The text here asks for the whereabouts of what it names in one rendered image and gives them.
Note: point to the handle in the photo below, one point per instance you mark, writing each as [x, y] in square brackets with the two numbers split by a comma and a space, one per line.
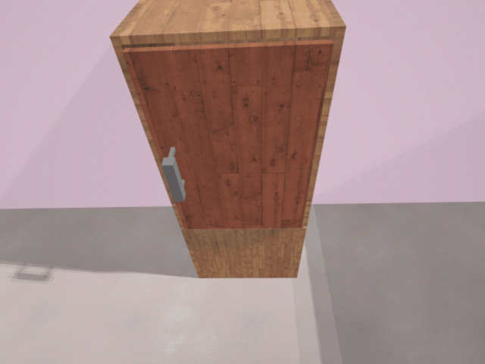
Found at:
[172, 174]

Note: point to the cupboard door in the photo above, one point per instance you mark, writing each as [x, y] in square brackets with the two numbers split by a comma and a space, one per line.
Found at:
[244, 120]

